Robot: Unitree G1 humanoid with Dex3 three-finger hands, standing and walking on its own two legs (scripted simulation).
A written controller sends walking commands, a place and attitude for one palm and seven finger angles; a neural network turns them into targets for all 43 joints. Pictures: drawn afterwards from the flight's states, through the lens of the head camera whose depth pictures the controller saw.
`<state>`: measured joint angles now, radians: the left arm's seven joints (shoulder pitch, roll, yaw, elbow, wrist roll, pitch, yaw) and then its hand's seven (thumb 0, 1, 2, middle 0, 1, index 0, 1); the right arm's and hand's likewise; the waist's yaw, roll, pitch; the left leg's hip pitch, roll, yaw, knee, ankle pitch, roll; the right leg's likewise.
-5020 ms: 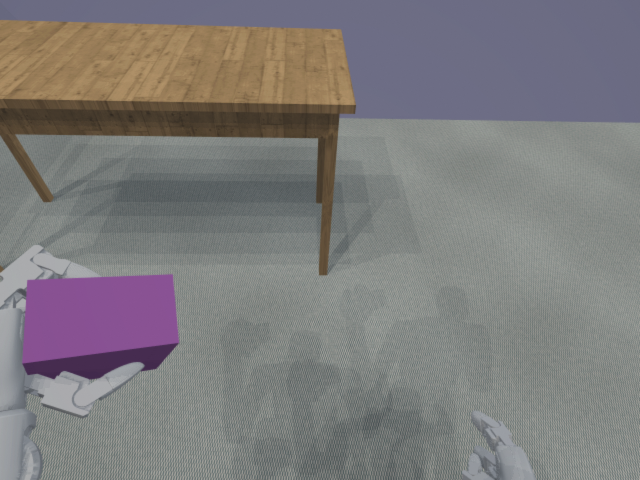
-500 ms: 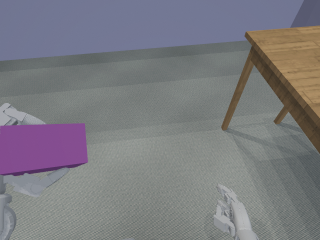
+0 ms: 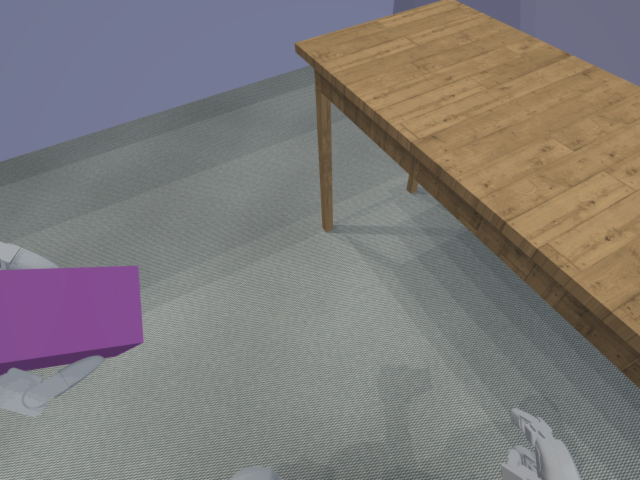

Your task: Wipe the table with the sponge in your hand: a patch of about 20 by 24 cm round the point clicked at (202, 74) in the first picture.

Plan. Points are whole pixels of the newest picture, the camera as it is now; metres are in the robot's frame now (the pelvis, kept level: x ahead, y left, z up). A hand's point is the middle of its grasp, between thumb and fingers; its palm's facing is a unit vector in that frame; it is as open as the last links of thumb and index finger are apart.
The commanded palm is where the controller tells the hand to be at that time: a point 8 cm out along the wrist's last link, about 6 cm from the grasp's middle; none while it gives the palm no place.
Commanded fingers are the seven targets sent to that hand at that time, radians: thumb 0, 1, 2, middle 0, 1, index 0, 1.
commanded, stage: turn to face it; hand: left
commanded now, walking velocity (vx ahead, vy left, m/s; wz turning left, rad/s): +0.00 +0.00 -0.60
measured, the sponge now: (79, 320) +0.23 +0.22 +0.17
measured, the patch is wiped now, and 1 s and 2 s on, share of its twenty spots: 0.00 0.00 0.00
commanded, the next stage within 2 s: none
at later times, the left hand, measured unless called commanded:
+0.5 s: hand (159, 378) +0.18 +0.14 +0.17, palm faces +0.15 -0.87 -0.48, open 10.5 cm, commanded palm +0.14 +0.18 +0.18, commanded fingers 0.00 0.10 1.30 -1.20 -1.60 -1.20 -1.60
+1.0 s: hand (290, 427) +0.15 +0.03 +0.16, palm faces -0.10 -0.90 -0.43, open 10.5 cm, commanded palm +0.12 +0.07 +0.18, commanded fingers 0.00 0.10 1.30 -1.20 -1.60 -1.20 -1.60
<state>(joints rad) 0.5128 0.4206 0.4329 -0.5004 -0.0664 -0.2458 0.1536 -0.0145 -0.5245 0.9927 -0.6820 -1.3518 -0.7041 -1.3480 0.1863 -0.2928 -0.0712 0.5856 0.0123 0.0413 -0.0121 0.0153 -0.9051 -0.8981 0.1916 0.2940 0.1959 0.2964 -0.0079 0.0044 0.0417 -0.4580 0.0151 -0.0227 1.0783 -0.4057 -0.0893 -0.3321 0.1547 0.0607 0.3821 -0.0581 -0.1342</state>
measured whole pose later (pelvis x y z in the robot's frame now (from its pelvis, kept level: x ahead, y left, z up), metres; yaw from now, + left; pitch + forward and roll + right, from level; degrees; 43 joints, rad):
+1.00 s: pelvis -0.17 -0.06 -0.01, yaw -37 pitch -1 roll -1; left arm 0.47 0.37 0.42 -0.50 -0.01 -0.20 0.14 -0.01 -0.52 0.99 -0.68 -1.36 -0.70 -1.35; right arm 0.19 -0.20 -0.02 0.53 0.01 0.02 -0.02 0.01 -0.90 -0.90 0.19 0.29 0.20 0.30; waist 0.04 -0.01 0.07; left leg -0.27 0.11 0.17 0.59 -0.29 0.00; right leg -0.50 0.02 -0.03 1.07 -0.45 0.05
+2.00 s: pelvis -0.33 -0.04 +0.00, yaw -72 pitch -1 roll -1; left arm 0.45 0.37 0.36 -0.53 -0.02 -0.18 0.14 -0.01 -0.53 1.00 -0.67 -1.37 -0.70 -1.36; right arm 0.23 -0.14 0.04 0.52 0.01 -0.01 0.01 0.01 -0.90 -0.90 0.20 0.30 0.20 0.30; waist 0.07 0.02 0.08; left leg -0.15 0.17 0.18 0.53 -0.35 -0.07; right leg -0.41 -0.01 -0.05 0.77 -0.37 0.06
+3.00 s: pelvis -0.39 -0.08 +0.01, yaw -76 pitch +2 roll +2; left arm 0.54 0.36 0.36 -0.47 0.00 -0.26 0.13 -0.01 -0.53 1.00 -0.67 -1.37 -0.69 -1.36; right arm 0.19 -0.23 -0.03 0.63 0.00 -0.01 -0.04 0.02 -0.90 -0.90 0.20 0.30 0.20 0.30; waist -0.01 0.00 0.09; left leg -0.52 0.07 0.08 0.92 -0.31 -0.03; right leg -0.18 -0.09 -0.15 0.45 -0.31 -0.01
